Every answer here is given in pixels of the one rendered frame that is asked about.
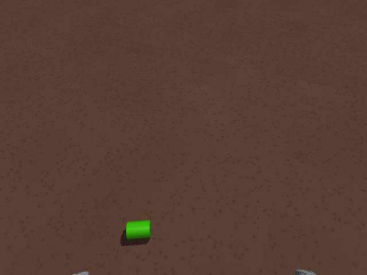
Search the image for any can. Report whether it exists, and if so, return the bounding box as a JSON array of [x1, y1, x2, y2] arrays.
[[126, 220, 151, 239]]

